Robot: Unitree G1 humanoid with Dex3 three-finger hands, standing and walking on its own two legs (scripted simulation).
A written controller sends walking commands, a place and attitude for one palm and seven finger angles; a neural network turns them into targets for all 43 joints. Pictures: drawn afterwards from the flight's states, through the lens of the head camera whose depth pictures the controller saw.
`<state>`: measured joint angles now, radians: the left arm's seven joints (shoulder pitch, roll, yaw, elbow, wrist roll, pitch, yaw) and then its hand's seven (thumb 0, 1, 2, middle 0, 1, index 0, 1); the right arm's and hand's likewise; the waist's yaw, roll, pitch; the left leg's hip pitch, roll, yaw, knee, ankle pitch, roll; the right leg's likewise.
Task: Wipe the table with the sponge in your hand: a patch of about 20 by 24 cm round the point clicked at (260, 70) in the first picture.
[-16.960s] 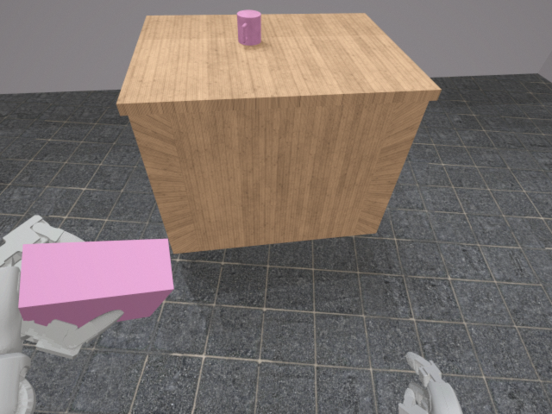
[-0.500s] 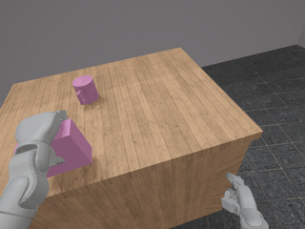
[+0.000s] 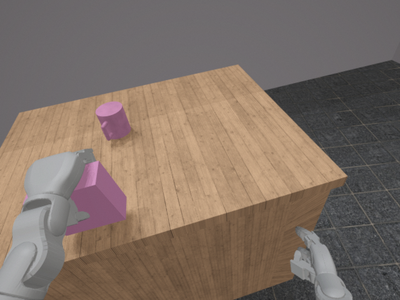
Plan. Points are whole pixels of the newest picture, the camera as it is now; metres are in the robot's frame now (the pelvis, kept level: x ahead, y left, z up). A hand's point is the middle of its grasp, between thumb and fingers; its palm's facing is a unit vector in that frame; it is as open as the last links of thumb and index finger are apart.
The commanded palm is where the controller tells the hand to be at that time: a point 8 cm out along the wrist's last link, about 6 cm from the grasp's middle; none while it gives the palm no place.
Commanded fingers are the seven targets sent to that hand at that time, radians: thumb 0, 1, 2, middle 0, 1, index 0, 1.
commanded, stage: move the sponge above the wiping area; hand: left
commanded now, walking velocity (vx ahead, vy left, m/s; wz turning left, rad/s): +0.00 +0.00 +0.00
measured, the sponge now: (87, 205) +0.24 +0.29 +0.09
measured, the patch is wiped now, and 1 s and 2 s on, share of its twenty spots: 0.00 0.00 0.00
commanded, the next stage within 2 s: lower the sponge onto the table in 0.54 s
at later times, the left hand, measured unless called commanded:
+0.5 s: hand (60, 189) +0.23 +0.30 +0.15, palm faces +0.13 -0.05 -0.99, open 9.8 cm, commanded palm +0.19 +0.30 +0.22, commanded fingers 0.00 0.10 1.30 -1.20 -1.60 -1.20 -1.60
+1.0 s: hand (62, 189) +0.23 +0.31 +0.15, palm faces +0.10 -0.07 -0.99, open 9.8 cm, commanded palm +0.19 +0.30 +0.21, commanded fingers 0.00 0.10 1.30 -1.20 -1.60 -1.20 -1.60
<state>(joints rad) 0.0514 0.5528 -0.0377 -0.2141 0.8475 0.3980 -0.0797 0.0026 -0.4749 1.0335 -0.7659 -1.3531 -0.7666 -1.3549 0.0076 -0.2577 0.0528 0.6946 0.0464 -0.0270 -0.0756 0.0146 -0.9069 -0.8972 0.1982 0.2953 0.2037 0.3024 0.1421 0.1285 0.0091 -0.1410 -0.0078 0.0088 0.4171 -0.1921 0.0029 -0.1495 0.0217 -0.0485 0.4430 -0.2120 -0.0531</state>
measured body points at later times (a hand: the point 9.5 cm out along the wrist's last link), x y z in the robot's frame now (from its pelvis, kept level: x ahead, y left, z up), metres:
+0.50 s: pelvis +0.00 +0.00 +0.00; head -0.03 -0.05 +0.45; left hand +0.22 +0.30 +0.21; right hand +0.26 -0.19 -0.07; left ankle +0.03 +0.12 -0.74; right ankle +0.02 -0.09 -0.74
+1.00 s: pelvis -0.01 +0.00 +0.00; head -0.03 -0.05 +0.45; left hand +0.22 +0.30 +0.20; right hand +0.25 -0.18 -0.08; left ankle +0.03 +0.12 -0.74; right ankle +0.02 -0.09 -0.74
